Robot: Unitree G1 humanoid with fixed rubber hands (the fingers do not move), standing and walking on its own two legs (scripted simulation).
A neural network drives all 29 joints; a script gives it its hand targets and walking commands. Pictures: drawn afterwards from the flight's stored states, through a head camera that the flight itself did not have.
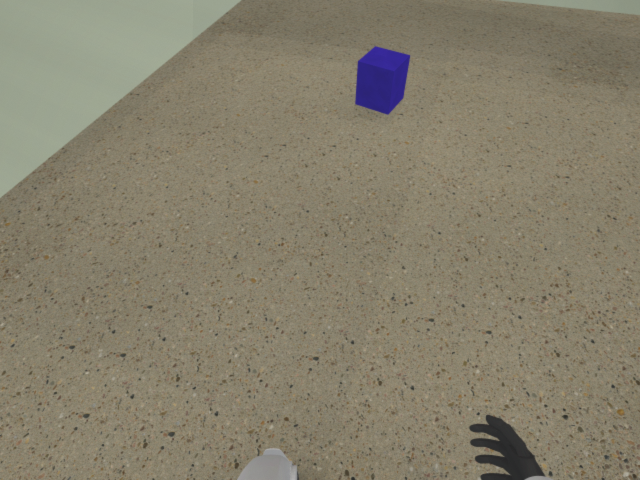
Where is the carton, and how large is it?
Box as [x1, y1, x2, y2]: [355, 46, 409, 113]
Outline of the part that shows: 375,46 358,61 355,103 384,113 388,113 402,98 409,55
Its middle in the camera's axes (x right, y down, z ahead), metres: +0.35 -0.91 +2.17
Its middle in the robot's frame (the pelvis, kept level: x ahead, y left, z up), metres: +2.18 -0.12 -0.65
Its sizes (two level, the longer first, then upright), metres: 0.210 0.200 0.250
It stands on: the floor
